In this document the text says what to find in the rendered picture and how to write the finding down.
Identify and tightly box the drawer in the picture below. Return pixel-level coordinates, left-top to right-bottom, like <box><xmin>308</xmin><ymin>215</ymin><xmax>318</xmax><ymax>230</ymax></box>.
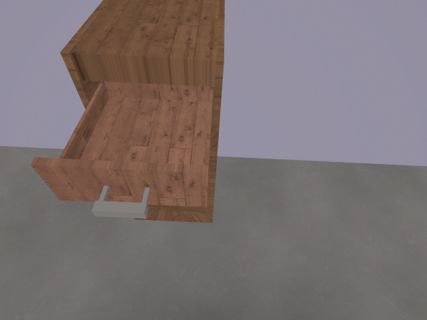
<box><xmin>31</xmin><ymin>81</ymin><xmax>214</xmax><ymax>207</ymax></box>

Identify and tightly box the cabinet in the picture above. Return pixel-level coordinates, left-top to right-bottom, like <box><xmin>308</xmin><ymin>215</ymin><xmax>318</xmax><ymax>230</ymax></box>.
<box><xmin>60</xmin><ymin>0</ymin><xmax>225</xmax><ymax>223</ymax></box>

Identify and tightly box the handle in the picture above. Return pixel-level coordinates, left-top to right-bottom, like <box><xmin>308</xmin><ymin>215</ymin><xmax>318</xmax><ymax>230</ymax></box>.
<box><xmin>92</xmin><ymin>186</ymin><xmax>150</xmax><ymax>219</ymax></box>

